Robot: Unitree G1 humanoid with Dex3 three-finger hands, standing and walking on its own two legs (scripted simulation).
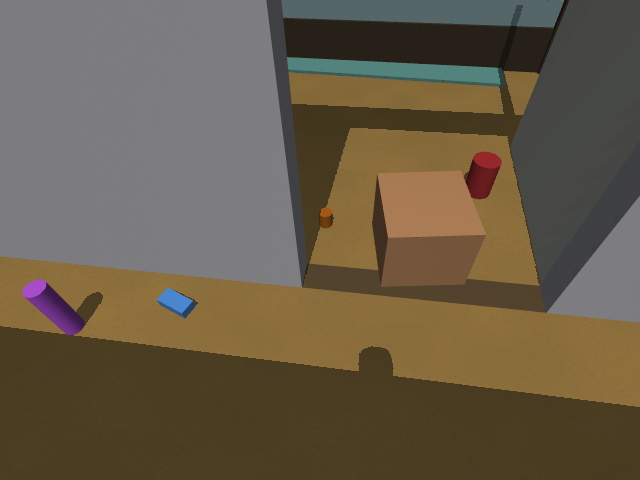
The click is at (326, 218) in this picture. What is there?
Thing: low tin
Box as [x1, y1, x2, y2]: [319, 208, 331, 227]
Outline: 322,208 319,210 319,223 322,227 328,227 331,225 331,210 329,208
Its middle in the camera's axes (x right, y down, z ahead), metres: +0.01 -0.09 +1.69
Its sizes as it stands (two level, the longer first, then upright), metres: 0.057 0.057 0.072
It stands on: the floor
